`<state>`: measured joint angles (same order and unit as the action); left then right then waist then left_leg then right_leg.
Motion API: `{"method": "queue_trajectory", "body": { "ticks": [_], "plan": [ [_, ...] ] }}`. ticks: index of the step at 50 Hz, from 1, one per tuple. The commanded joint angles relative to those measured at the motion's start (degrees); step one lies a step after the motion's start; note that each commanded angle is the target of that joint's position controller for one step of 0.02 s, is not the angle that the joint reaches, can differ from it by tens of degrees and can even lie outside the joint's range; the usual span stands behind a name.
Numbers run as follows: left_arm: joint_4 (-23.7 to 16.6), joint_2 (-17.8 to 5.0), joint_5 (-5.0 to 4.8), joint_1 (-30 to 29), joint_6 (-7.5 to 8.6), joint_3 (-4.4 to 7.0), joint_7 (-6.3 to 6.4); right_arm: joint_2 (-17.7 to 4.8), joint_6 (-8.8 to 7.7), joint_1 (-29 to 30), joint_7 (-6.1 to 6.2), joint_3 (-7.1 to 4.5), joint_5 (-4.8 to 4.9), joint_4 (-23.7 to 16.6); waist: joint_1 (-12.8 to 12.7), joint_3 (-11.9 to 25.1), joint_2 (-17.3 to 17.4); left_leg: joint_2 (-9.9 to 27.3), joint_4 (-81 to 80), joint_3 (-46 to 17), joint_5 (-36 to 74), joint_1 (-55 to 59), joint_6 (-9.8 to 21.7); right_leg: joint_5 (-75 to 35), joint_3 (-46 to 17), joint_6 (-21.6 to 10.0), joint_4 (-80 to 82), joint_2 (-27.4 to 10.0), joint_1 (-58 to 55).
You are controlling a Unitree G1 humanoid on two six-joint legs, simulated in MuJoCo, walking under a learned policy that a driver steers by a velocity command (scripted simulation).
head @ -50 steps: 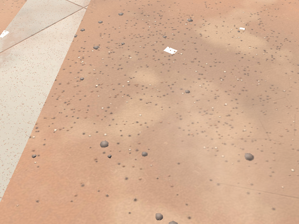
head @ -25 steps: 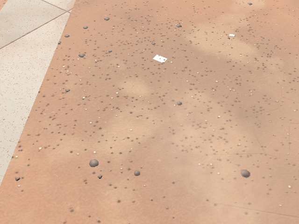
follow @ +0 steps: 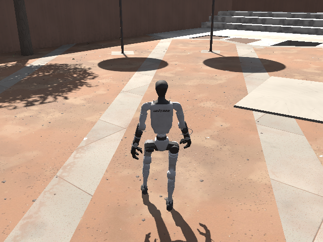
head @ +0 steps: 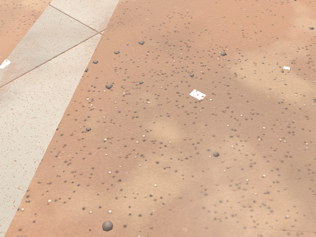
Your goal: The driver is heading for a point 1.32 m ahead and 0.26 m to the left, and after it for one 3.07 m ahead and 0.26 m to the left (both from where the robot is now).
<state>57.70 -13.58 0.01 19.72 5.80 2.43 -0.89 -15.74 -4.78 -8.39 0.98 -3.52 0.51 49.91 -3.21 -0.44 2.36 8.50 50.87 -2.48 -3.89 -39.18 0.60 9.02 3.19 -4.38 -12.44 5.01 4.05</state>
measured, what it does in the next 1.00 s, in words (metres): walks ahead: left foot, then right foot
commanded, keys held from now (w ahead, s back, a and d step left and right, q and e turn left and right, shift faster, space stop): no key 0.44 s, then w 0.24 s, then no key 0.32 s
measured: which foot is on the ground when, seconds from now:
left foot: up 0.00-0.18, down 0.20-0.60, up 0.62-0.90, down 0.92-1.00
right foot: down 0.00-0.22, up 0.24-0.56, down 0.58-0.94, up 0.96-1.00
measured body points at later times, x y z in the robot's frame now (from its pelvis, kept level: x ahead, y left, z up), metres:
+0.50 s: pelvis +0.19 +0.06 -0.01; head +0.20 +0.06 +0.44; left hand +0.26 +0.32 -0.16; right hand +0.29 -0.19 -0.14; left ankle +0.26 +0.14 -0.75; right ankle +0.20 -0.10 -0.73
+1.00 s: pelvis +0.31 +0.08 -0.01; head +0.33 +0.09 +0.44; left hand +0.27 +0.34 -0.16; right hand +0.47 -0.16 -0.13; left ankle +0.37 +0.18 -0.75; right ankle +0.20 -0.07 -0.72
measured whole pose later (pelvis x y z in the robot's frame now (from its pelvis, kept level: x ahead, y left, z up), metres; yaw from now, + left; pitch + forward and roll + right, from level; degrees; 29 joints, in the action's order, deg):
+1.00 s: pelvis +0.31 +0.08 -0.01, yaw -1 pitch +1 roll +0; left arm 62.0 -12.8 -0.2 19.7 2.9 2.8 2.1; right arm -12.8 -2.1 -2.6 0.2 -2.6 -0.2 53.2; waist -3.7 -1.7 -0.7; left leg -0.9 28.7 2.4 -9.5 -20.8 2.7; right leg 30.5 -1.2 3.2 -42.2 -2.6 11.9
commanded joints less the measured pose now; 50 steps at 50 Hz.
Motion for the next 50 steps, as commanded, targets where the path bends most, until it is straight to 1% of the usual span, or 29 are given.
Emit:
{"method": "queue_trajectory", "body": {
  "ticks": [1, 6, 9, 10, 11, 12, 13, 14, 15, 17, 20, 23, 26, 28, 29, 30, 31, 32, 33, 35, 37, 39, 42, 45, 46, 47, 48, 49, 50],
  "plan": [
    [-3.4, -8.9, -0.29, -2.4, 0.53, 1.42, 1.05, -1.3, -0.74, 3.5, -0.61, 0.06, -0.22, -3.5, 1.2, -4.6, -4.2, -1.2, -11.4, 1.5, 9.5, 2.3, -0.6, -11.0, -7.4, -7.7, 7.4, -14.4, 6.0],
    [-0.9, -9.2, -0.54, 2.1, -1.3, 1.29, 1.57, -1.8, -1.29, 8.4, -2.19, 0.41, -0.15, -5.6, 0.2, -2.4, -5.8, -5.3, -20.5, 2.5, 10.3, 8.4, 0.8, -25.0, -5.4, -5.3, -1.0, -15.7, -1.1],
    [-1.4, -10.0, -0.68, -1.4, -2.29, 1.61, 1.91, -5.8, -1.69, -0.9, -2.33, -1.15, -0.91, -3.1, 6.1, 3.3, -6.6, -7.9, -25.2, 3.1, 9.4, 20.1, 3.7, -33.5, -5.8, -2.1, -12.9, -14.8, -4.6],
    [-1.7, -9.0, -0.13, 0.0, -2.33, 1.22, 1.89, -9.1, -1.92, -6.5, -2.0, -2.14, -1.46, -1.4, 7.7, 8.1, -3.3, -5.1, -25.4, 1.6, 26.1, 30.5, 5.2, -28.8, -3.8, 0.2, -22.6, -11.0, -1.5],
    [-1.8, -4.5, 1.32, 6.1, -1.87, -0.28, 1.6, -12.4, -1.58, -11.2, -1.72, -2.36, -2.95, -0.9, 5.8, 17.1, 6.2, 7.8, -19.4, -11.6, 48.9, 50.9, 12.0, -2.9, -2.1, 3.4, -40.3, -5.6, 14.0],
    [1.0, -0.6, 0.17, 12.9, -1.66, -1.53, 1.12, -8.9, -0.74, -12.5, -1.9, -1.22, -2.22, -0.1, 4.6, 25.7, 14.1, 16.7, -21.8, -24.5, 52.9, 58.3, 20.2, 30.2, -6.0, 5.7, -54.4, -1.1, 21.7],
    [1.4, -6.5, -0.97, 11.2, -1.83, -0.11, 0.89, -6.4, -0.14, -10.9, -2.43, -0.47, -1.03, -0.6, 5.4, 24.3, 7.2, 13.9, -24.8, -23.5, 40.0, 52.2, 18.9, 30.7, -11.3, 5.7, -58.6, -3.5, 22.5],
    [-0.3, -8.0, -1.89, 5.0, -2.42, 0.45, 1.19, -5.7, 0.21, -5.2, -2.32, -0.18, -0.54, -1.6, 4.5, 15.8, 4.0, 11.6, -27.4, -18.4, 28.7, 44.3, 16.3, 28.0, -9.0, 5.9, -58.7, -5.7, 26.1],
    [-1.0, -7.3, -1.49, 1.1, -3.29, 0.57, 1.86, -4.6, 0.29, -0.6, -2.19, 0.39, -0.92, -2.2, 3.5, 10.0, 0.4, 9.0, -30.5, -14.7, 21.3, 35.8, 14.5, 24.4, -7.7, 6.4, -55.4, -7.9, 26.0],
    [-1.0, -5.4, -0.46, 0.6, -5.34, 0.67, 3.01, -3.8, 0.43, 4.0, -1.99, 0.7, -1.99, -2.2, 0.7, 5.9, 2.4, 5.4, -35.0, -9.5, 11.8, 23.2, 12.0, 18.5, -7.1, 6.8, -46.5, -10.0, 18.4],
    [-0.3, -3.2, 0.05, 1.2, -6.3, 0.25, 3.86, -3.9, 0.69, 4.1, -1.54, 0.58, -2.61, -1.3, 0.2, 6.5, 4.6, 3.0, -36.6, -5.6, 7.8, 19.2, 12.4, 15.8, -5.1, 7.1, -35.3, -8.9, 11.8],
    [-0.1, -4.1, 0.22, -0.6, -6.79, 0.52, 3.79, -5.1, 1.44, 3.2, -0.8, 0.3, -1.39, -0.3, 0.8, 7.6, 4.4, 2.9, -39.1, -6.6, -12.4, 18.4, 11.7, 7.7, -4.0, 6.3, -27.0, -8.4, 7.7],
    [0.2, -5.5, 0.75, -1.2, -6.14, 1.17, 3.22, -8.1, 2.6, 2.5, 0.03, -0.85, 0.35, 0.3, 0.2, 3.0, 6.2, 3.0, -42.8, -9.7, -33.8, 14.0, 9.3, 8.4, 0.0, 3.6, -24.5, -6.0, 6.3],
    [1.3, -4.3, 0.6, 0.8, -5.12, 0.92, 3.0, -6.3, 2.73, 3.3, 0.31, -0.69, 1.01, -0.1, -1.3, 0.5, 3.8, 2.2, -41.2, -9.8, -35.6, 13.2, 7.8, 11.5, -0.9, 0.3, -18.3, -6.9, 5.1],
    [2.1, -4.8, 0.67, 2.5, -4.55, 0.95, 3.01, -4.4, 2.57, 4.7, 0.27, -0.33, 1.27, -1.0, -1.9, -1.1, -0.7, -0.4, -35.6, -7.0, -32.3, 11.7, 6.3, 15.1, -5.4, -2.3, -11.3, -10.0, 4.4],
    [3.2, -8.5, 0.24, 5.7, -4.05, 1.85, 3.29, -2.0, 2.09, 6.7, 0.24, 0.1, 1.4, -2.3, -2.4, -2.4, -9.0, -6.4, -24.5, 1.1, -27.3, 5.9, 3.3, 25.7, -15.8, -6.4, -2.9, -16.7, 2.8],
    [3.8, -12.8, -0.37, 7.5, -3.37, 3.14, 3.1, -1.5, 1.15, 8.6, 0.13, 0.14, 1.6, -3.6, -3.1, -5.7, -19.1, -12.1, -11.8, 7.0, -21.8, -1.3, 1.8, 35.0, -30.9, -10.5, 6.3, -24.5, 1.7],
    [2.8, -11.5, 0.5, 4.6, -2.1, 2.87, 3.25, -3.9, 0.42, 8.1, -0.11, -0.67, 1.23, -3.3, -1.9, -7.4, -17.6, -9.3, -3.7, 2.2, -20.6, -4.8, 2.4, 29.9, -33.7, -10.7, 7.1, -26.5, 1.0],
    [2.1, -8.5, 0.56, 2.7, -0.97, 2.28, 3.18, -4.6, 0.04, 5.5, -0.6, -1.15, 1.15, -2.1, 0.0, -5.8, -14.3, -8.1, -0.6, 0.5, -17.7, -6.5, 2.7, 23.8, -29.9, -9.0, 5.7, -24.7, -1.5],
    [1.6, -6.5, -0.67, 1.6, -0.21, 1.94, 2.71, -3.8, -0.31, 4.7, -0.98, -1.35, 0.46, -0.8, 0.7, -4.0, -9.9, -6.6, -0.1, 0.8, -13.5, -7.6, 2.2, 10.4, -22.6, -6.2, 3.9, -21.8, -5.7],
    [1.5, -5.1, -0.22, 1.0, -0.66, 1.38, 2.72, -1.2, -0.24, 6.2, -1.26, -0.76, 0.09, -0.6, 1.1, -2.3, -9.0, -6.9, -5.1, 3.4, -10.0, -0.9, 0.5, -8.4, -14.1, -4.5, 1.7, -18.4, -3.2],
    [1.9, -6.3, 0.21, 1.5, -1.53, 1.53, 2.8, 1.3, 0.16, 8.6, -1.57, 0.21, 0.07, -0.9, 0.2, -1.0, -9.9, -8.1, -11.7, 5.9, -7.8, 8.1, -0.6, -16.4, -8.7, -3.6, -0.4, -16.0, 1.2],
    [2.9, -9.0, -0.29, 3.4, -2.29, 2.23, 2.65, -0.4, 1.21, 9.1, -1.59, 0.2, 0.65, -1.0, 0.0, 0.1, -11.5, -9.2, -17.8, 6.4, -4.7, 16.2, -0.1, -19.7, -8.8, -4.0, -3.1, -17.0, 3.3],
    [2.8, -8.5, -1.0, 1.5, -2.17, 2.26, 2.56, -3.9, 1.95, 3.6, -0.83, -0.99, -0.08, 1.1, 3.5, 1.6, -9.0, -9.4, -27.8, 5.0, 4.6, 27.8, 2.5, -18.7, -8.6, -1.1, -8.7, -15.2, 4.9],
    [2.7, -7.7, -0.21, 2.3, -1.81, 2.14, 2.55, -7.1, 2.08, 0.3, -0.18, -1.85, -0.53, 1.6, 4.2, 4.5, -5.4, -4.6, -27.2, 0.5, 19.2, 35.8, 3.9, -15.3, -6.2, 1.5, -13.7, -12.5, 7.8],
    [2.8, -3.9, 1.27, 5.6, -1.3, 1.17, 2.59, -10.5, 2.46, -3.8, 0.18, -2.39, -1.15, 2.1, 3.7, 10.6, 3.1, 3.5, -22.1, -6.6, 37.3, 48.9, 8.2, 2.2, -2.9, 4.8, -23.7, -8.0, 16.8],
    [3.4, 0.7, 0.41, 8.6, -1.65, -0.12, 3.06, -7.4, 3.05, -6.8, -0.15, -1.47, -1.17, 4.0, 4.5, 16.0, 11.4, 11.6, -25.7, -15.8, 35.1, 49.8, 15.7, 20.9, -2.7, 7.3, -33.3, -6.7, 19.4],
    [2.9, -2.2, -0.48, 5.6, -2.58, 0.63, 3.33, -4.5, 2.95, -6.0, -0.71, -0.52, -0.81, 4.2, 4.6, 12.9, 8.3, 11.5, -29.0, -18.8, 26.1, 44.6, 16.5, 29.8, -5.2, 8.5, -40.6, -7.4, 20.9],
    [2.1, -4.3, -1.0, 2.9, -3.46, 1.3, 3.57, -4.4, 2.6, -2.5, -0.92, -0.19, -0.95, 3.7, 3.8, 9.0, 5.9, 9.9, -30.4, -16.5, 20.1, 39.6, 14.9, 29.5, -6.3, 8.6, -44.7, -8.4, 22.5]
  ]
}}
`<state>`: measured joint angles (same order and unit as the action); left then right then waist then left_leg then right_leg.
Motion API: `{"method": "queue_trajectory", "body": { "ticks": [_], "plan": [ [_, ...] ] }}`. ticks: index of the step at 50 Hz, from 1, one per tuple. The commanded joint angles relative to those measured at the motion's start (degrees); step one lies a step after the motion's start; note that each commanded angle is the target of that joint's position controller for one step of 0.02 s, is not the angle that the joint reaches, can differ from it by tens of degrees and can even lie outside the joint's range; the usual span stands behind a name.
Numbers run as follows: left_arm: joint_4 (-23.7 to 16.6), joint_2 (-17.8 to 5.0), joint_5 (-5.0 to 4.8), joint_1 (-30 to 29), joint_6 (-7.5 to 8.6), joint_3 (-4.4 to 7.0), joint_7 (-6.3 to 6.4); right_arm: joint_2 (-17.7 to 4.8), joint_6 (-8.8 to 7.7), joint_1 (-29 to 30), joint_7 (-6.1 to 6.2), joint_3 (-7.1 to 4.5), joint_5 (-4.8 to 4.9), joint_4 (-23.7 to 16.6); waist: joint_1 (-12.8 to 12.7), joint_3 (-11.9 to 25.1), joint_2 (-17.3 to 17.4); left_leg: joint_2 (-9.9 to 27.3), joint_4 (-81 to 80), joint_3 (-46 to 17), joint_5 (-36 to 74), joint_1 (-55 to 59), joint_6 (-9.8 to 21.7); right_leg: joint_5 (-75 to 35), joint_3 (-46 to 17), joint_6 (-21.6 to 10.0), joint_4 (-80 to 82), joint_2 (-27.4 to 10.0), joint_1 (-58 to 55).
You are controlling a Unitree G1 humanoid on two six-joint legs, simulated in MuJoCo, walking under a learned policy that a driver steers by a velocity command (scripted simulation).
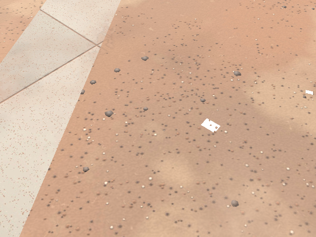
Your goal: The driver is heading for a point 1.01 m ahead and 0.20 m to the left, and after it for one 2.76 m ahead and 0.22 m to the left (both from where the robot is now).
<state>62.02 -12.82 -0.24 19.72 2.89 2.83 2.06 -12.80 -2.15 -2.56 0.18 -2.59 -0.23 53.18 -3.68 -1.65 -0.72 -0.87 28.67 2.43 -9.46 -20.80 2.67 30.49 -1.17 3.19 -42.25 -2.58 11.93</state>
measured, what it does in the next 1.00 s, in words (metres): walks ahead: right foot, then right foot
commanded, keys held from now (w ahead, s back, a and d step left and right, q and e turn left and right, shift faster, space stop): no key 0.16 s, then w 0.74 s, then w+q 0.10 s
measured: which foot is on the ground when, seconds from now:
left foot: down 0.00-1.00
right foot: up 0.00-0.20, down 0.22-0.54, up 0.56-0.96, down 0.98-1.00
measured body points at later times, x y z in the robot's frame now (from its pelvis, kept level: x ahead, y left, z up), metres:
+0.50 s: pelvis +0.09 +0.02 +0.00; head +0.11 +0.02 +0.45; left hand +0.05 +0.28 -0.15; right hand +0.21 -0.25 -0.12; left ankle +0.11 +0.12 -0.73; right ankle +0.03 -0.14 -0.73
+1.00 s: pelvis +0.34 +0.00 -0.02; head +0.38 +0.00 +0.43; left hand +0.58 +0.22 -0.10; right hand +0.24 -0.25 -0.16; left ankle +0.13 +0.12 -0.73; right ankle +0.49 -0.10 -0.74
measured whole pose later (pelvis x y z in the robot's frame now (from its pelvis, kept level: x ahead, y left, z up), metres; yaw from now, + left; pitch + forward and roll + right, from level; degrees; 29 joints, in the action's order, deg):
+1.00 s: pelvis +0.34 +0.00 -0.02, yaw +1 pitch +2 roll +1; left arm 48.6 -12.3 -1.3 -5.0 6.1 3.0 -2.2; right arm -13.1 -3.2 -27.1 0.7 -3.3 0.5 62.0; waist 4.4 -2.6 -0.2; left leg 0.8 21.8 1.5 -28.1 7.5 0.2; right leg 0.6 2.8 -4.6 -29.4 -0.4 30.0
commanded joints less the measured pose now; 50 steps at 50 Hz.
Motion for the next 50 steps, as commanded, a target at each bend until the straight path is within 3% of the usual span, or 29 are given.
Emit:
{"method": "queue_trajectory", "body": {
  "ticks": [1, 3, 5, 8, 10, 11, 12, 13, 15, 17, 19, 21, 23, 25, 26, 27, 28, 29, 30, 31, 33, 36, 39, 44, 46, 47, 48, 49, 50],
  "plan": [
    [-2.1, -4.9, -0.69, 1.8, -1.32, 1.1, 1.02, -7.3, -0.42, -5.1, -0.19, -0.84, -0.61, -0.5, 3.3, 8.2, 7.2, 17.6, -9.2, -19.0, 22.6, 17.1, 11.5, 6.0, -2.1, 0.9, -15.5, -1.6, 14.9],
    [-2.1, -3.8, 0.01, 1.3, -2.19, 1.27, 1.66, -6.5, -0.66, -0.9, 0.02, -0.49, -0.82, -1.0, 1.3, 5.8, 6.5, 15.2, -11.5, -15.5, 18.1, 10.1, 10.0, 0.5, -2.5, 1.0, -10.7, -3.0, 11.2],
    [-1.8, -2.4, 0.07, 1.0, -2.3, 1.1, 1.87, -6.2, -0.23, -0.2, 0.51, -0.41, -1.11, -0.5, 0.7, 5.4, 7.1, 13.0, -12.4, -12.6, 14.7, 6.1, 9.7, -2.8, -1.2, 0.9, -3.4, -2.3, 6.1],
    [-0.9, -1.8, 0.25, 0.6, -2.59, 0.97, 1.45, -6.3, 0.5, 0.6, 1.02, -0.36, -0.16, 0.0, -0.4, 5.2, 6.6, 10.5, -12.1, -9.9, 6.3, 2.9, 8.5, -16.7, 1.5, -0.2, 10.8, -0.2, -2.5],
    [-0.6, -3.2, 1.3, 0.4, -3.13, 1.05, 0.87, -5.5, 0.76, -2.7, 0.8, -0.32, 0.86, 1.7, 0.2, 4.0, 5.1, 7.9, -14.3, -9.9, -18.1, -0.8, 4.8, -20.5, 1.8, -2.2, 15.4, -0.3, -7.3],
    [-1.8, -5.0, 0.94, -0.7, -3.26, 1.28, 1.0, -7.2, 0.99, -2.8, 0.78, -0.9, 0.85, 1.6, 1.2, 1.2, 5.6, 7.0, -14.2, -10.4, -26.1, -2.8, 3.7, -11.3, 1.6, -4.0, 15.1, -0.9, -5.2],
    [-1.4, -8.5, 0.03, -0.8, -3.14, 2.23, 1.1, -6.7, 1.24, -2.9, 1.09, -1.1, 0.87, 0.9, 2.1, -1.9, 0.9, 4.4, -13.5, -7.4, -30.1, -3.2, 2.7, 0.6, 1.3, -6.4, 15.7, -0.7, 0.6],
    [-1.5, -7.8, -0.54, -1.2, -2.49, 2.34, 1.13, -6.9, 0.96, -2.2, 1.42, -1.19, 1.02, 0.6, 1.4, -4.5, -1.3, 3.2, -9.8, -5.6, -29.8, -1.5, 2.0, 5.7, -1.1, -8.1, 19.1, -1.5, 5.2],
    [-1.0, -7.4, -0.58, -0.2, -0.64, 2.59, 1.02, -5.1, -0.41, -3.0, 1.54, -1.2, 1.73, 0.4, 1.4, -5.0, -8.2, 0.7, -0.2, -1.5, -24.1, -2.4, 1.4, 9.2, -7.9, -10.4, 25.4, -5.6, 4.3],
    [-0.1, -9.5, -1.18, 3.5, 0.94, 3.6, 0.58, -3.5, -1.88, -1.2, 0.86, -1.19, 1.41, -0.3, -0.1, -5.2, -13.0, -1.0, 11.5, 1.8, -14.7, -10.6, 0.9, 9.9, -21.7, -15.0, 31.4, -14.5, -3.9],
    [-0.5, -8.7, -0.98, 3.4, 2.07, 3.54, 0.31, -3.8, -2.91, 0.1, 0.04, -1.39, 1.78, -1.2, -0.2, -4.9, -11.0, 2.2, 17.2, -1.7, -17.3, -16.2, 2.1, 2.0, -25.1, -16.5, 31.4, -18.0, -7.7],
    [-1.7, -8.7, -1.31, 0.8, 2.35, 3.56, -0.13, -3.8, -3.51, 0.4, -0.46, -1.38, 2.3, -1.5, 1.0, -4.0, -8.7, 3.4, 11.9, -1.5, -17.4, -14.1, 2.6, -4.2, -19.6, -14.3, 30.4, -15.8, -8.4],
    [-2.8, -9.4, -1.82, -3.2, 1.79, 3.77, -0.59, -3.4, -3.49, -3.5, -0.72, -1.55, 1.95, 0.4, 4.0, -2.5, -8.2, 0.6, 1.8, 2.9, -7.3, 1.3, 2.0, -9.4, -11.4, -11.9, 28.8, -10.9, -0.2],
    [-3.2, -9.5, -1.59, -4.0, 1.39, 3.82, -0.74, -5.1, -2.56, -13.3, -0.5, -2.86, 1.87, 4.4, 7.9, 0.9, -6.5, -2.3, 0.6, 4.5, -2.4, 18.6, 1.2, -13.8, -6.3, -10.2, 23.1, -7.4, 9.2],
    [-3.9, -7.7, -1.23, -5.9, 1.65, 3.25, -0.8, -7.1, -2.28, -20.0, -0.14, -3.82, 2.12, 6.0, 11.3, 2.9, -2.0, 1.7, -1.8, -1.5, -4.9, 26.9, 2.8, -18.8, -2.6, -7.9, 12.9, -4.8, 14.7],
    [-6.0, -3.2, -0.65, -6.7, 2.32, 2.11, -0.73, -13.4, -2.15, -26.3, 0.38, -5.25, 1.8, 6.7, 12.7, 5.3, 14.9, 15.5, -11.7, -23.8, -11.4, 34.8, 8.8, -13.5, 4.9, -3.6, -8.7, 1.0, 25.9],
    [-7.5, -3.1, -1.07, -7.5, 3.37, 2.07, -0.54, -13.7, -2.86, -28.7, -0.37, -4.6, 1.07, 7.5, 12.4, 6.7, 18.4, 23.6, -18.5, -42.4, -17.3, 35.0, 15.4, 1.0, -0.3, -3.7, -22.8, 3.5, 33.7],
    [-7.8, -5.1, -2.33, -8.1, 4.07, 2.53, -0.96, -10.3, -3.55, -22.9, -0.46, -3.17, 0.81, 6.1, 9.2, 1.4, 11.7, 23.7, -18.0, -39.2, -20.8, 31.8, 14.9, -1.9, -3.6, -5.6, -29.5, -1.1, 39.5],
    [-7.7, -5.9, -2.81, -8.6, 4.46, 2.59, -1.46, -7.3, -4.0, -18.9, -0.78, -2.21, 0.6, 4.6, 7.8, -1.2, 8.2, 20.8, -18.2, -32.1, -18.3, 28.6, 12.6, -7.9, -3.3, -7.2, -30.2, -3.4, 40.0],
    [-7.4, -5.6, -2.36, -8.6, 4.57, 2.7, -1.43, -7.1, -4.18, -16.3, -1.16, -1.79, 0.4, 3.8, 6.4, -2.4, 5.3, 18.5, -18.9, -26.5, -12.8, 25.5, 11.0, -12.7, -2.5, -7.7, -27.9, -4.9, 38.9],
    [-7.2, -5.4, -1.37, -8.6, 4.04, 3.06, -1.56, -5.5, -3.81, -15.9, -1.19, -0.97, 0.21, 3.7, 5.0, -2.6, 5.1, 15.2, -19.6, -17.6, 1.7, 21.5, 8.6, -18.0, -1.5, -7.2, -21.7, -6.4, 34.1],
    [-8.9, -3.3, -0.73, -12.3, 3.12, 2.52, -2.0, -7.0, -3.27, -19.4, -0.08, -0.99, 0.16, 4.7, 5.1, -2.9, 4.5, 13.5, -20.5, -11.5, 13.4, 20.0, 8.9, -22.9, 0.9, -4.8, -13.0, -5.2, 32.9],
    [-12.2, -1.4, -0.76, -20.8, 3.02, 1.27, -2.65, -8.4, -3.08, -19.9, 0.76, -1.18, 0.22, 4.6, 6.5, -4.7, 4.3, 11.6, -22.5, -7.3, 12.7, 15.5, 8.2, -31.3, 2.9, -3.8, 1.7, -2.7, 27.9],
    [-15.5, -2.9, -1.44, -28.1, 2.98, 0.6, -4.19, -8.4, -2.97, -24.2, 0.88, -1.75, 1.27, 6.5, 7.3, -6.7, 4.5, 14.5, -22.5, -5.7, 13.2, 20.7, 7.7, -34.9, 2.6, -5.8, 11.3, -1.1, 24.9],
    [-16.2, -4.7, -1.39, -27.8, 3.23, 1.06, -4.62, -8.8, -2.5, -24.1, 0.9, -2.18, 1.33, 6.6, 5.8, -5.2, 4.6, 15.8, -18.6, -5.7, 21.3, 25.0, 6.8, -31.8, 2.4, -7.3, 13.1, -0.2, 22.4],
    [-16.0, -6.1, -1.33, -25.5, 3.35, 1.7, -4.57, -9.6, -2.23, -23.4, 0.89, -2.47, 1.25, 6.4, 4.1, -3.0, 5.6, 16.0, -15.0, -6.0, 30.5, 26.2, 6.3, -29.5, 3.0, -8.0, 13.1, 1.2, 18.1],
    [-14.9, -8.1, -1.31, -20.3, 3.41, 2.68, -4.31, -10.2, -1.84, -22.5, 0.81, -2.67, 1.11, 6.0, 1.0, 0.7, 6.8, 15.3, -8.5, -5.7, 40.4, 26.3, 5.6, -27.6, 4.1, -9.1, 13.0, 3.1, 10.5],
    [-12.1, -10.7, -1.38, -10.2, 3.33, 4.08, -3.82, -9.5, -1.45, -21.3, 0.67, -2.32, 0.85, 5.4, -3.9, 6.7, 6.8, 12.3, 3.1, -4.2, 42.1, 21.7, 3.9, -27.8, 4.3, -10.6, 13.0, 3.5, -3.5],
    [-10.2, -15.1, -0.34, 0.7, 3.25, 5.18, -3.07, -7.3, -1.4, -21.5, 0.49, -1.35, -0.1, 3.7, -6.9, 15.8, 1.6, 8.6, 21.3, -2.7, 24.0, 7.4, 2.2, -26.1, -7.9, -13.9, 10.5, -7.8, -23.2]
  ]
}}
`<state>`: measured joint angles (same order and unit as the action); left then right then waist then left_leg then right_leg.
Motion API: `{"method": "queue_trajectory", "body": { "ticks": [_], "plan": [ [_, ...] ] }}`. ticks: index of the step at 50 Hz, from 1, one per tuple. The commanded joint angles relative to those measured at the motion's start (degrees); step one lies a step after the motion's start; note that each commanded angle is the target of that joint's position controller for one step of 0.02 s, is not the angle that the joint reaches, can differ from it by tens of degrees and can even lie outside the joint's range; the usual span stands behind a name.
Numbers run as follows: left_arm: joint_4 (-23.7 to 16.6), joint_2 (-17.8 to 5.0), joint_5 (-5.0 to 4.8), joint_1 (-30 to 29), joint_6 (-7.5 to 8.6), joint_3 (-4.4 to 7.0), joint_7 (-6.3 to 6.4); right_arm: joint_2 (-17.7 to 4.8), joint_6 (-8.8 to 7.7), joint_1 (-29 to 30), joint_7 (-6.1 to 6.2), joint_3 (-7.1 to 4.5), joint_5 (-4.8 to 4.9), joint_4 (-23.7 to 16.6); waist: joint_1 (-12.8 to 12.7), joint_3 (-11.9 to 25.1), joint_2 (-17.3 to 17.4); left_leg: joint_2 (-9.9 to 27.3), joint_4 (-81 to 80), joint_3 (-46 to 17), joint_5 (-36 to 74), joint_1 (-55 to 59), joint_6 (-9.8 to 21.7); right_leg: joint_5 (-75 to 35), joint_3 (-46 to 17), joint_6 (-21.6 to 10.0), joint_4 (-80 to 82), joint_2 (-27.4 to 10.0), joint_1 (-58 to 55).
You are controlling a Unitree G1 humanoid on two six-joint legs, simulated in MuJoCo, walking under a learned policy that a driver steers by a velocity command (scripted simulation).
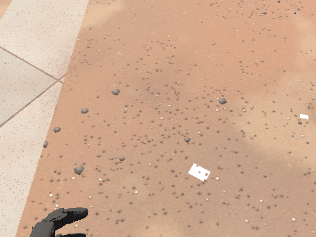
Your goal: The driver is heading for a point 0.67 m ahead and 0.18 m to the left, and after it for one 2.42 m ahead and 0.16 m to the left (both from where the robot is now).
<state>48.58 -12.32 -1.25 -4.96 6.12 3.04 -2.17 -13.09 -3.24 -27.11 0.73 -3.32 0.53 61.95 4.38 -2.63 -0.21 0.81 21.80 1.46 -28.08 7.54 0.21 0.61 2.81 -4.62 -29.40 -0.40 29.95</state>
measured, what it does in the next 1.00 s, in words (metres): walks ahead, turning left: left foot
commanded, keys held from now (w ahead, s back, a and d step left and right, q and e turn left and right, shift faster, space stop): w+q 0.70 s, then no key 0.14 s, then e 0.16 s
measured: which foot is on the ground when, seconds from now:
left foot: down 0.00-0.00, up 0.02-0.54, down 0.56-1.00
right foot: down 0.00-0.58, up 0.60-1.00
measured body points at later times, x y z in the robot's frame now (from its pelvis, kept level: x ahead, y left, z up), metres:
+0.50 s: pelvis +0.26 +0.02 +0.01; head +0.29 +0.05 +0.46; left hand +0.20 +0.29 -0.13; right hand +0.50 -0.16 -0.09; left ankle +0.40 +0.19 -0.69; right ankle +0.15 -0.11 -0.71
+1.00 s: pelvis +0.52 +0.14 +0.02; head +0.54 +0.16 +0.47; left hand +0.58 +0.44 -0.09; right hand +0.71 -0.09 -0.10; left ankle +0.40 +0.17 -0.71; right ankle +0.71 +0.10 -0.70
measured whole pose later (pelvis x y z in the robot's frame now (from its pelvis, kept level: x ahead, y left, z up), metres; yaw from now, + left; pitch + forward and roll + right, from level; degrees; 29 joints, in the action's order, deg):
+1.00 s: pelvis +0.52 +0.14 +0.02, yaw +26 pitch +2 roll +2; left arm 47.5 -15.0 0.4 3.8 6.0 2.9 -1.8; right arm -14.5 -2.7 -14.3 1.3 -3.8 -0.5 48.3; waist 2.5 -1.4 -3.4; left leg -6.5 22.1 -2.5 -19.7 -3.6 4.4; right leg -5.1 0.1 -1.3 -29.5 -1.5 31.0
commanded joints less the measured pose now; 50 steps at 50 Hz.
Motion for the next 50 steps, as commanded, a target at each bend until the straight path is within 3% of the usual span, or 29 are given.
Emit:
{"method": "queue_trajectory", "body": {
  "ticks": [1, 2, 3, 4, 5, 7, 9, 11, 15, 20, 22, 24, 26, 27, 28, 29, 30, 31, 32, 33, 34, 35, 39, 43, 45, 47, 49, 50],
  "plan": [
    [4.5, -17.6, 1.49, 28.4, -0.07, 5.01, 0.74, 2.2, -1.22, -5.8, -0.52, 1.67, 0.32, -5.0, -9.7, 27.1, -14.6, -3.3, 48.3, -3.6, -2.1, -40.5, 1.6, 19.0, -40.4, -14.4, 6.2, -24.5, -57.5],
    [4.1, -12.0, 1.11, 27.1, 0.01, 3.47, 0.68, -4.4, -2.3, -1.1, -0.61, 0.12, 1.95, -4.6, -11.9, 24.0, -9.9, -1.4, 55.1, -10.6, -4.4, -45.0, 2.5, 24.9, -43.8, -12.0, 12.0, -22.8, -53.1],
    [3.4, -9.6, 0.73, 21.4, 0.28, 2.67, 0.89, -7.3, -2.72, 4.5, -0.4, -0.89, 3.01, -6.8, -10.7, 14.1, -8.4, 1.3, 56.3, -8.9, 0.3, -49.0, 3.1, 22.8, -34.0, -8.9, 13.4, -21.3, -44.5],
    [2.6, -8.0, 0.9, 16.6, 0.64, 2.08, 0.89, -7.3, -2.77, 7.2, 0.18, -1.06, 2.69, -7.3, -8.6, 9.3, -3.8, 4.3, 54.2, -7.7, 5.9, -46.8, 3.3, 17.1, -26.7, -7.4, 15.2, -19.6, -35.1],
    [2.6, -6.6, 1.46, 13.7, 1.02, 1.8, 0.72, -6.7, -2.37, 8.1, 0.6, -1.59, 1.82, -7.4, -6.8, 6.3, -2.6, 6.2, 51.2, -7.5, 9.2, -43.8, 3.4, 12.5, -21.0, -6.3, 17.1, -17.7, -27.5],
    [3.4, -4.9, 2.25, 12.0, 1.34, 1.48, 0.55, -3.8, -0.58, 5.1, 0.52, -1.83, 1.8, -6.7, -3.6, 4.8, -4.7, 8.2, 48.2, -8.0, 11.5, -38.1, 3.8, 10.1, -13.1, -5.3, 20.3, -15.2, -20.4],
    [4.3, -5.7, 1.93, 12.5, 1.61, 1.75, 0.95, -2.8, 0.9, 6.3, 0.68, -2.06, 1.88, -7.7, -2.7, 2.3, -4.4, 8.9, 45.7, -7.7, 12.8, -39.4, 3.6, 8.8, -8.5, -5.8, 22.9, -14.9, -17.5],
    [4.7, -7.5, 2.16, 13.4, 1.66, 2.21, 1.78, -3.8, 1.62, 10.1, 0.75, -2.48, 1.41, -9.6, -2.8, 0.3, -3.3, 9.2, 42.3, -8.5, 17.7, -44.0, 2.8, 7.6, -5.5, -6.1, 24.4, -15.2, -17.8],
    [5.0, -9.0, 2.44, 16.1, 1.09, 2.54, 3.13, -3.9, 0.95, 15.6, -0.6, -2.58, 0.83, -11.5, -3.9, -0.9, -2.1, 8.1, 31.4, -7.7, 29.0, -48.1, 1.8, 2.6, 1.3, -5.1, 24.5, -14.2, -21.8],
    [5.5, -10.9, 1.59, 21.6, -0.18, 3.04, 3.82, -2.5, 0.55, 26.4, -2.62, -1.22, 0.55, -15.9, -7.9, -4.0, -0.4, 7.0, 19.8, -1.6, 31.3, -49.8, 2.3, -0.7, 7.1, -4.3, 23.1, -15.4, -28.9],
    [5.7, -11.6, 1.11, 23.4, -1.05, 3.36, 3.75, -2.6, 0.59, 29.1, -3.43, -0.93, 0.72, -17.9, -8.6, -4.6, -0.7, 6.3, 17.4, 0.1, 27.5, -50.9, 3.2, -3.6, 8.3, -4.1, 20.7, -16.7, -33.4],
    [5.3, -12.7, 0.54, 22.8, -1.84, 3.78, 3.72, -3.6, 0.7, 29.3, -4.15, -1.16, 0.88, -19.5, -7.4, -3.6, -2.1, 4.4, 15.7, 2.6, 21.8, -48.0, 4.7, -14.6, 9.9, -3.2, 16.3, -17.5, -36.1],
    [4.3, -14.6, 0.06, 21.0, -2.59, 4.26, 3.89, -6.4, 0.93, 24.0, -4.31, -2.5, 1.11, -19.5, -3.4, 1.2, -4.7, -0.2, 15.9, 6.2, 16.1, -38.1, 7.0, -35.9, 11.5, -1.9, 6.1, -17.3, -36.7],
    [3.7, -15.0, -0.23, 19.7, -3.07, 4.25, 3.91, -8.9, 0.92, 16.3, -4.12, -3.95, 1.39, -18.0, 1.2, 5.4, -4.6, -3.1, 13.2, 7.4, 17.1, -27.7, 8.8, -40.9, 12.7, -0.6, -4.6, -15.8, -34.5],
    [3.1, -14.4, 0.04, 19.5, -3.03, 3.85, 3.99, -13.3, 1.13, 6.3, -3.14, -6.27, 1.49, -15.3, 5.9, 10.8, -2.1, -3.7, 10.2, 3.8, 19.8, -10.8, 11.3, -32.6, 13.3, 2.1, -19.6, -13.6, -24.7],
    [0.3, -6.6, 2.45, 23.3, -1.97, 1.67, 3.5, -20.4, 1.37, 3.3, -2.08, -7.79, 1.59, -14.3, 1.6, 15.0, 12.7, 11.1, 8.5, -23.1, 17.1, 8.4, 19.1, 13.8, 11.8, 5.8, -40.9, -5.5, -0.5],
    [-1.8, -6.0, 0.87, 21.8, 0.9, 0.75, 2.7, -19.8, 0.43, 2.7, -2.45, -6.79, 0.7, -16.5, 0.6, 24.4, 11.8, 19.1, -3.2, -50.5, 7.2, 17.2, 26.3, 34.8, -3.1, 6.2, -51.8, 2.5, 11.6],
    [-3.7, -10.0, -1.72, 13.6, 2.63, 1.76, 2.11, -15.1, -0.25, 3.0, -2.84, -5.37, 0.0, -16.1, 3.3, 18.8, 5.5, 18.0, -6.6, -44.5, 10.2, 15.1, 22.2, 30.2, -7.3, 4.6, -52.9, -0.4, 18.3],
    [-4.0, -9.7, -1.87, 12.3, 3.4, 1.61, 2.11, -12.8, -0.82, 6.0, -2.76, -4.76, 0.24, -16.3, 1.5, 12.7, 3.9, 15.9, -5.9, -35.8, 14.9, 7.8, 19.9, 24.8, -6.9, 3.2, -48.9, -3.0, 19.1],
    [-2.8, -9.8, -0.35, 13.0, 3.4, 1.88, 2.65, -10.4, -1.02, 11.1, -2.66, -4.03, 0.52, -17.5, -1.4, 9.0, 0.3, 13.1, -5.7, -28.6, 20.2, -1.5, 17.9, 20.8, -7.0, 3.3, -44.0, -5.6, 15.0],
    [-2.3, -10.7, 0.66, 14.2, 2.72, 2.51, 2.93, -8.5, -1.13, 14.5, -2.46, -3.4, 0.22, -18.6, -3.8, 7.2, 1.0, 11.2, -6.6, -23.9, 25.2, -8.7, 16.9, 18.2, -7.3, 3.8, -39.7, -7.2, 10.0],
    [-2.3, -10.8, 0.9, 15.1, 1.79, 2.78, 2.85, -8.0, -1.17, 15.7, -2.19, -3.12, -0.1, -19.3, -5.0, 6.7, 1.6, 9.9, -7.9, -22.1, 27.3, -12.7, 16.6, 16.8, -7.4, 4.4, -37.7, -7.9, 6.7],
    [-3.4, -8.1, 2.03, 13.2, -0.29, 2.27, 3.27, -10.7, -1.27, 14.2, -0.51, -3.55, -0.3, -18.8, -5.8, 4.3, 1.8, 7.0, -6.9, -11.4, 54.7, -19.8, 15.1, 10.2, -3.9, 7.8, -26.3, -5.9, 4.1],
    [-4.8, -6.0, 1.57, 7.2, 0.03, 1.06, 2.18, -9.6, -0.01, 11.4, 0.62, -2.98, -0.09, -17.7, -2.4, 5.5, 5.0, 3.6, -5.3, -6.0, 52.3, -19.5, 10.5, -7.3, -1.8, 6.9, -7.6, -2.3, -1.3],
    [-4.7, -6.5, 1.3, 6.0, 0.35, 0.87, 1.24, -8.8, 0.01, 10.4, 0.79, -2.38, -0.58, -16.7, -1.3, 5.9, 5.6, 5.5, -5.3, -6.8, 48.0, -17.1, 10.0, -12.3, -2.2, 5.9, -3.6, -2.0, -3.0],
    [-4.6, -7.8, 1.42, 5.9, 0.49, 1.05, 0.63, -8.5, -0.12, 11.2, 0.72, -2.01, -1.17, -16.0, -1.6, 5.4, 5.8, 7.6, -3.3, -7.7, 47.2, -13.8, 9.9, -9.6, -3.0, 4.3, -1.7, -2.1, -2.6],
    [-4.2, -9.7, 1.72, 8.0, 0.78, 1.57, 0.11, -9.0, -0.03, 12.8, 0.75, -2.05, -1.34, -15.5, -3.2, 5.4, 5.6, 9.1, 1.1, -8.3, 50.0, -10.6, 9.3, -4.0, -3.2, 2.1, -0.6, -1.4, -3.3],
    [-3.3, -10.9, 1.93, 11.2, 0.96, 2.05, -0.02, -9.4, 0.22, 14.2, 0.97, -2.12, -1.04, -15.6, -5.3, 6.2, 5.2, 8.2, 5.7, -7.4, 53.3, -9.8, 8.3, -4.2, -2.1, 1.0, 1.9, 0.0, -6.5]
  ]
}}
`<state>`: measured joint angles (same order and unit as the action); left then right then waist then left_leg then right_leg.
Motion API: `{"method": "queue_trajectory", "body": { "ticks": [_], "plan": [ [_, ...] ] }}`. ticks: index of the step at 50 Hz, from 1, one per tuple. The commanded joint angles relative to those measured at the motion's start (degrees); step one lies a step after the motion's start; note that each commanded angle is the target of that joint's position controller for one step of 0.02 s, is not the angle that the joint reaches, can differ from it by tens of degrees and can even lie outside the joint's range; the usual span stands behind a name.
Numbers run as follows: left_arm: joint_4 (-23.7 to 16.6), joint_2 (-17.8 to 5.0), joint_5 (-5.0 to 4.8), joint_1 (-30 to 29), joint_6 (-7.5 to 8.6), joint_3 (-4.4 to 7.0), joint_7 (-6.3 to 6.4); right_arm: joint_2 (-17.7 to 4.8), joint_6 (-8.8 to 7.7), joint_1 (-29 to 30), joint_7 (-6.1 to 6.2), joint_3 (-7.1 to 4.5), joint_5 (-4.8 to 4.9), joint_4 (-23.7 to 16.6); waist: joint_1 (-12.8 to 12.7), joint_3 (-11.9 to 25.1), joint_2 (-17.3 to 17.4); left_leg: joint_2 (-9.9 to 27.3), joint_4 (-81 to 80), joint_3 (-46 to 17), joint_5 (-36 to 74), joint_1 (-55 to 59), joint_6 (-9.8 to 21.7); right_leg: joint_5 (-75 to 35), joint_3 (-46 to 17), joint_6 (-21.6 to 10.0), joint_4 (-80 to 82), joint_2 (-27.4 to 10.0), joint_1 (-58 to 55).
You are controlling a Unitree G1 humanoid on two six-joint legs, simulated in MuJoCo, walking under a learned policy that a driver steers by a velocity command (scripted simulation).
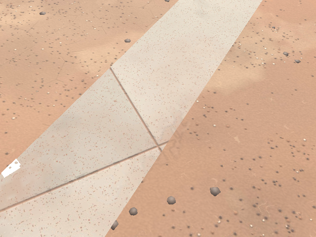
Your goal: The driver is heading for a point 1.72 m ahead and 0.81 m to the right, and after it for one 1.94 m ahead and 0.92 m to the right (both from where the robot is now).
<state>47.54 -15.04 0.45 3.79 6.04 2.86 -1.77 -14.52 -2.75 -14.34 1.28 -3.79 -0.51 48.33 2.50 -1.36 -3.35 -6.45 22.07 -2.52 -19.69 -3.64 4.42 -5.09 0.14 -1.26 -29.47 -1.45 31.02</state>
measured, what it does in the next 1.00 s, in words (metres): walks ahead, turning right: right foot, then left foot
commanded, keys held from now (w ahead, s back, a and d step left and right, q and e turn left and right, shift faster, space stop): e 0.70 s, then w+e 0.20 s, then w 0.10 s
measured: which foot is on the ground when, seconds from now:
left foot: down 0.00-0.04, up 0.06-0.40, down 0.42-0.86, up 0.88-1.00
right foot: up 0.00-0.00, down 0.02-0.42, up 0.44-0.84, down 0.86-1.00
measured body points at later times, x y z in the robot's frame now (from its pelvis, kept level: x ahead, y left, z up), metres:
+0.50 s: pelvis +0.09 +0.02 +0.00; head +0.13 +0.04 +0.45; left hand +0.31 +0.26 -0.11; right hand +0.13 -0.28 -0.10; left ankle +0.14 +0.14 -0.73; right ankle +0.12 -0.10 -0.70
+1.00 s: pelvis +0.12 -0.04 +0.01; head +0.12 -0.07 +0.46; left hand +0.36 +0.14 -0.09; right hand +0.08 -0.35 -0.10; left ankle +0.21 +0.09 -0.66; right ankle +0.03 -0.09 -0.73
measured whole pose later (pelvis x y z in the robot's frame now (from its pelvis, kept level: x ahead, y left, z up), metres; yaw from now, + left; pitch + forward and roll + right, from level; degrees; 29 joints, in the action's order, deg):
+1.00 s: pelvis +0.12 -0.04 +0.01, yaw -33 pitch +3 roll +1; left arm 39.0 -15.2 -0.6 18.7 1.5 3.2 -0.9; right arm -18.5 -3.8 -12.0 -0.9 -5.0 0.2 42.0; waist 0.0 1.4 2.4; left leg 3.8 61.2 0.8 -19.1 -32.0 -0.5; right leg 18.1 -1.0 -3.4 -26.2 1.9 10.8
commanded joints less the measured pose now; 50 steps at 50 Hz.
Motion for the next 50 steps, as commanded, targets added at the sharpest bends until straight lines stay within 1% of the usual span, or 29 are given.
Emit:
{"method": "queue_trajectory", "body": {
  "ticks": [1, 2, 3, 4, 5, 6, 7, 9, 11, 14, 18, 20, 21, 22, 23, 24, 25, 27, 30, 35, 39, 41, 42, 43, 44, 45, 46, 48, 50],
  "plan": [
    [-1.4, -10.4, 0.56, 6.2, 1.18, 3.03, -0.42, -8.2, 0.0, 1.2, 0.74, -1.72, 0.11, -2.3, -4.9, 7.0, 6.3, 12.3, 13.1, -1.5, 44.7, 1.0, 1.9, -8.7, -0.1, -3.7, 4.0, 0.7, -13.4],
    [-2.1, -14.0, 1.21, 8.5, 1.04, 3.77, -0.34, -7.7, -0.06, -1.7, 0.92, -1.5, -0.9, -3.6, -3.4, 12.4, -0.9, 7.0, 26.9, 0.6, 30.1, -6.8, -1.2, -29.7, -9.5, -8.2, 0.5, -6.2, -25.4],
    [-2.6, -14.3, 1.64, 10.0, 0.08, 3.54, -0.16, -4.7, -0.19, -7.1, 0.71, -0.42, -0.81, -3.5, -2.4, 18.8, -12.0, -0.1, 46.6, 1.7, -9.2, -23.3, -5.7, -38.4, -27.0, -19.9, 1.9, -18.4, -39.8],
    [-2.8, -10.6, 0.27, 10.7, -0.82, 2.56, -0.13, -7.5, 0.07, -6.1, 0.06, -0.61, -0.29, -3.6, -3.7, 22.1, -8.4, 0.5, 52.6, -3.6, -18.8, -27.6, -6.0, -26.2, -33.8, -21.3, 6.0, -19.1, -40.4],
    [-4.2, -10.1, -0.66, 7.2, -1.58, 2.54, 0.06, -8.9, 0.83, -2.5, -0.05, -1.13, 1.05, -4.5, -3.8, 16.8, -4.3, 2.9, 56.1, -4.8, -15.5, -32.0, -6.1, -10.7, -31.4, -19.3, 7.3, -17.3, -35.8],
    [-5.1, -8.9, -1.03, 5.1, -2.51, 2.23, 0.48, -8.8, 1.71, 1.0, 0.23, -1.21, 1.01, -5.0, -4.1, 12.3, 0.8, 4.4, 54.5, -3.8, -12.4, -33.0, -6.2, 0.1, -27.8, -16.6, 9.7, -14.7, -29.2],
    [-5.8, -8.9, -0.87, 3.5, -3.3, 2.1, 1.01, -8.6, 2.59, 2.7, 0.66, -1.42, 0.71, -5.7, -3.3, 8.7, 2.3, 5.8, 50.7, -3.7, -9.8, -32.1, -6.2, 7.6, -26.2, -15.0, 11.9, -13.6, -22.2],
    [-6.5, -9.0, -0.03, 1.9, -4.57, 2.29, 1.71, -7.0, 3.53, 3.0, 1.29, -1.25, 0.36, -6.4, -1.6, 5.8, -1.6, 6.2, 38.4, -2.2, -7.3, -26.3, -6.2, 16.2, -22.2, -12.0, 14.6, -8.5, -13.6],
    [-7.1, -10.1, 0.21, 2.8, -5.26, 3.0, 2.41, -5.3, 3.21, 2.2, 1.75, -0.79, 0.34, -5.9, -1.9, 7.4, -4.7, 4.6, 30.5, -0.8, -6.4, -22.3, -6.9, 15.1, -20.4, -11.6, 14.7, -6.5, -12.8],
    [-8.1, -11.4, -0.64, 3.1, -5.77, 3.81, 3.14, -5.8, 2.76, 2.6, 1.76, -0.79, 0.54, -5.8, -2.6, 10.0, -5.1, 4.1, 23.2, -1.6, -1.0, -18.8, -7.4, 17.3, -21.9, -11.1, 14.3, -6.6, -13.4],
    [-9.2, -11.1, -1.06, 3.0, -6.92, 3.98, 3.6, -6.4, 2.1, 2.9, 1.12, -1.07, 0.8, -6.1, -2.6, 8.9, -5.7, 3.6, 14.1, -1.6, 2.0, -15.8, -6.6, 22.7, -25.3, -9.3, 13.6, -6.0, -13.1],
    [-9.8, -10.6, -1.55, 2.8, -7.68, 3.88, 3.94, -6.7, 1.47, 0.1, 0.57, -1.47, 0.86, -5.3, -0.8, 7.9, -5.4, 4.0, 4.2, -0.6, 6.9, -9.3, -4.9, 25.0, -24.7, -7.0, 11.3, -3.6, -10.2],
    [-10.0, -9.1, -1.57, 3.9, -7.86, 3.42, 4.06, -9.5, 1.32, -1.8, 0.68, -2.27, 0.25, -5.3, -0.4, 8.0, -2.4, 10.2, -0.5, -5.0, 6.3, -4.0, -2.5, 28.7, -22.4, -4.4, 6.7, -1.0, -5.5],
    [-11.6, -6.1, -1.57, 3.4, -7.63, 2.79, 3.87, -14.6, 1.7, -1.7, 1.04, -3.43, -1.41, -5.7, -1.8, 6.1, 11.2, 22.5, -5.4, -18.7, 4.6, -1.4, 3.8, 35.0, -12.3, -1.2, -6.6, 6.4, 5.1],
    [-12.6, -8.2, -1.12, 3.9, -6.68, 3.49, 3.43, -14.4, 1.66, 1.6, 0.85, -3.38, -3.31, -7.0, -2.8, 5.2, 20.3, 30.0, -8.3, -28.3, 12.2, -6.8, 10.1, 39.1, -7.0, 1.0, -21.2, 8.0, 7.6],
    [-11.0, -11.4, -0.96, 6.2, -6.51, 4.62, 3.11, -10.8, 1.28, 5.4, 1.26, -2.33, -3.03, -9.1, -4.0, 5.4, 15.2, 28.5, -6.8, -24.2, 16.5, -7.6, 10.2, 36.1, -9.0, 2.1, -30.0, 5.8, 6.3],
    [-9.2, -11.7, -1.28, 8.6, -7.0, 5.07, 3.05, -8.8, 1.11, 8.1, 1.49, -1.85, -1.82, -9.8, -5.2, 4.9, 11.5, 24.7, -5.0, -17.4, 19.1, -7.5, 7.3, 32.9, -8.2, 3.0, -33.7, 5.6, 6.2],
    [-8.2, -9.3, -1.06, 10.0, -8.18, 4.53, 3.36, -7.9, 1.16, 8.7, 1.68, -1.34, -0.23, -10.1, -4.5, 4.0, 9.9, 21.5, -3.1, -10.7, 24.2, -5.4, 5.4, 28.7, -6.8, 5.1, -40.2, 4.7, 8.3],
    [-11.4, -6.8, -1.91, 5.0, -8.45, 3.38, 2.82, -8.7, 2.01, 4.8, 2.14, -1.54, -0.56, -9.5, -1.7, 3.2, 11.6, 20.4, -3.2, -5.2, 27.9, -1.9, 6.8, 25.4, -3.3, 7.1, -35.7, 2.8, 9.8],
    [-15.2, -5.6, -1.68, 1.6, -8.44, 2.27, 1.38, -12.5, 2.95, 3.1, 1.96, -3.07, -0.12, -9.7, 0.5, 5.5, 13.8, 23.2, -2.4, -1.8, 29.9, -0.2, 7.9, 27.1, 0.4, 6.9, -21.1, 0.0, 1.1],
    [-16.2, -6.9, -1.95, 1.5, -8.91, 2.64, 0.39, -13.8, 2.42, 2.4, 0.42, -3.84, 1.39, -9.6, 0.9, 4.3, 14.3, 24.6, -5.7, -1.5, 5.0, -4.7, 6.7, 27.2, 4.3, 2.7, -10.6, 0.6, -6.9],
    [-14.4, -6.7, -2.02, 6.5, -8.45, 3.02, -0.08, -13.2, 2.04, 4.1, -0.16, -3.67, 2.4, -9.3, -2.4, 3.7, 13.1, 23.8, -2.7, 0.7, -0.6, -8.9, 4.6, 22.7, 6.4, -0.5, -0.2, 2.2, -15.7],
    [-11.9, -7.6, -2.25, 11.5, -8.16, 3.74, 0.22, -11.0, 1.79, 3.3, -0.38, -3.08, 2.29, -8.7, -4.1, 4.9, 10.6, 21.8, 2.5, 3.7, -2.6, -13.5, 2.6, 22.7, 6.8, -2.1, 3.0, 3.9, -24.2],
    [-9.8, -10.3, -2.66, 18.6, -7.77, 5.02, 0.75, -7.1, 1.42, 3.8, -0.79, -1.94, 1.14, -8.9, -6.6, 7.0, 2.2, 18.2, 17.6, 9.4, -5.8, -23.1, -1.4, 23.8, -2.9, -5.1, 5.8, -1.6, -35.7],
    [-11.0, -18.9, -2.09, 21.8, -6.92, 6.44, 1.21, -3.4, 0.36, 7.2, -1.28, -0.6, -1.06, -13.9, -6.4, 6.4, -15.2, 9.0, 39.7, 11.4, -18.4, -45.7, -6.3, 25.8, -32.9, -15.0, 9.4, -17.7, -44.0],
    [-11.9, -16.0, -0.93, 22.2, -4.94, 5.49, 0.48, -7.4, -1.42, 12.6, -1.46, -1.53, 0.78, -15.5, -10.1, 5.9, -9.2, 7.7, 46.3, 0.5, -17.3, -52.6, -5.7, 34.5, -42.0, -21.1, 16.7, -21.1, -40.5],
    [-11.7, -12.5, -0.64, 19.4, -3.75, 4.16, 0.5, -10.1, -2.29, 13.3, -2.04, -2.23, 2.51, -15.5, -7.8, 1.1, -7.6, 10.3, 46.6, -0.8, -11.2, -54.2, -4.2, 36.0, -37.0, -19.0, 18.0, -19.8, -37.8],
    [-12.3, -8.5, -1.2, 14.4, -3.09, 2.56, 1.03, -10.8, -2.92, 10.1, -2.21, -2.58, 0.71, -12.6, -4.8, -1.5, -4.0, 12.7, 41.4, -0.3, 0.2, -50.1, -4.1, 27.2, -25.8, -14.4, 17.5, -14.4, -32.6],
    [-12.8, -8.5, -0.53, 12.7, -3.03, 2.24, 1.7, -9.8, -3.1, 8.5, -2.6, -2.42, -0.03, -11.5, -3.4, -1.1, -4.2, 12.4, 36.9, 1.0, 8.4, -44.0, -5.5, 16.2, -18.9, -12.7, 19.1, -11.0, -28.8]
  ]
}}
